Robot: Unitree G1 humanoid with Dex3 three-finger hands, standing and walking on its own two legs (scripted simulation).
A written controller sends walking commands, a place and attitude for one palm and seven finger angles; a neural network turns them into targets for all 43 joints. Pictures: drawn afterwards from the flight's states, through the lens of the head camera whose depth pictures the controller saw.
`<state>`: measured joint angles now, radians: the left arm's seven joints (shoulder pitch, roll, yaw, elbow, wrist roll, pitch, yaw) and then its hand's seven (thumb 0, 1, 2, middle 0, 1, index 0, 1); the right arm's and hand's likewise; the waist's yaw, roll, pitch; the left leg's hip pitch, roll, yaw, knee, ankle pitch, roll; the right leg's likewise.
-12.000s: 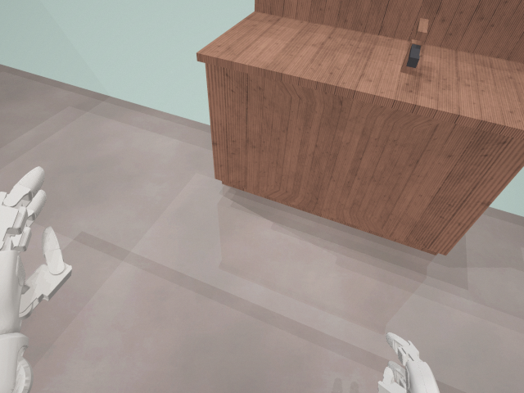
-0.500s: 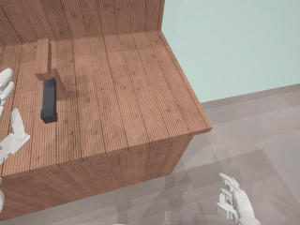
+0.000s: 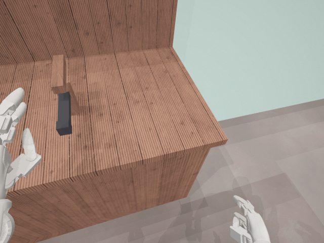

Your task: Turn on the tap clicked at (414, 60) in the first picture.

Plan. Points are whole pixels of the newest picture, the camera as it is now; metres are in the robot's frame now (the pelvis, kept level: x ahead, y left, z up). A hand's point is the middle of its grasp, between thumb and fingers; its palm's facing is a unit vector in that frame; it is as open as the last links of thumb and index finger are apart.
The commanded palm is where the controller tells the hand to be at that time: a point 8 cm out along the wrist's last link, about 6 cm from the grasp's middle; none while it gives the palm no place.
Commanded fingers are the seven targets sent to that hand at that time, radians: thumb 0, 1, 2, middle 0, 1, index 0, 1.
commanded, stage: look again from close up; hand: left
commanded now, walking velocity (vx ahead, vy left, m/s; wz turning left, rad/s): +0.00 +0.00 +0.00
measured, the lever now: (64, 127) +0.35 +0.28 +0.07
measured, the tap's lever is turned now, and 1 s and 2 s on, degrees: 0 0 0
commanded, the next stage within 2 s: come to a stop and stand still in 0.08 s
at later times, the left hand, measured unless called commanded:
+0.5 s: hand (28, 162) +0.21 +0.25 +0.17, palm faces +0.40 -0.82 -0.42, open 7.4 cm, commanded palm +0.14 +0.28 +0.18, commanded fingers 0.00 0.90 0.90 -0.20 -0.30 -0.20 -0.30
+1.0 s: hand (49, 146) +0.24 +0.22 +0.18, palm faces +0.39 -0.84 -0.37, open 7.4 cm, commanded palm +0.17 +0.25 +0.18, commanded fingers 0.00 0.90 0.90 -0.20 -0.30 -0.20 -0.30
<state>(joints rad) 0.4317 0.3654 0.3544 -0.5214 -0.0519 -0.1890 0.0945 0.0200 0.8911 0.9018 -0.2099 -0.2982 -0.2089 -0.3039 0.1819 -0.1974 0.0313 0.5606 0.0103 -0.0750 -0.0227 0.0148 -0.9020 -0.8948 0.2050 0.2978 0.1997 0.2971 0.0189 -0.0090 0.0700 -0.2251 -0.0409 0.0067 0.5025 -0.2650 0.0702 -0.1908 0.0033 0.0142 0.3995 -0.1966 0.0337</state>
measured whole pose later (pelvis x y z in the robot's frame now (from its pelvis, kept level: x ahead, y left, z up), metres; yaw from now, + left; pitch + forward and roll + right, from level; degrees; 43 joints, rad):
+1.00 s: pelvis +0.00 -0.03 +0.00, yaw -2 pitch -1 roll -1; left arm 0.35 0.39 0.41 -0.48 -0.05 -0.21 0.09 0.02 0.89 0.90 -0.21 -0.30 -0.21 -0.30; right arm 0.20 -0.22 0.00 0.58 0.02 -0.13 -0.02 0.02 -0.90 -0.90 0.20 0.30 0.20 0.30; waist 0.03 -0.03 0.08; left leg -0.22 0.00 0.02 0.51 -0.27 0.03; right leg -0.21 0.04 0.03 0.44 -0.21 0.00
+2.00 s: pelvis -0.01 +0.00 +0.00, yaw -2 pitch -1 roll -1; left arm 0.47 0.35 0.31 -0.45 -0.05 -0.27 0.06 0.02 0.89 0.90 -0.20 -0.30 -0.20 -0.30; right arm 0.22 -0.19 0.01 0.58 0.02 -0.15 0.01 0.01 -0.90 -0.89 0.21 0.30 0.20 0.30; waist 0.01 0.01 0.05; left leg -0.23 -0.04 0.05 0.50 -0.25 0.06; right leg -0.24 0.00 0.04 0.47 -0.21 0.03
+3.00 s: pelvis +0.00 -0.01 +0.00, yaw -1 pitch -2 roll -1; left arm 0.41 0.36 0.35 -0.48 -0.04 -0.21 0.10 0.02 0.89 0.90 -0.21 -0.30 -0.21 -0.30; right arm 0.19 -0.19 0.01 0.57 0.02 -0.12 -0.02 0.01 -0.90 -0.89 0.21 0.30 0.20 0.30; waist 0.03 -0.03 0.07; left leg -0.18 -0.03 0.02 0.44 -0.24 0.06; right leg -0.17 0.00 0.02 0.38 -0.18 0.02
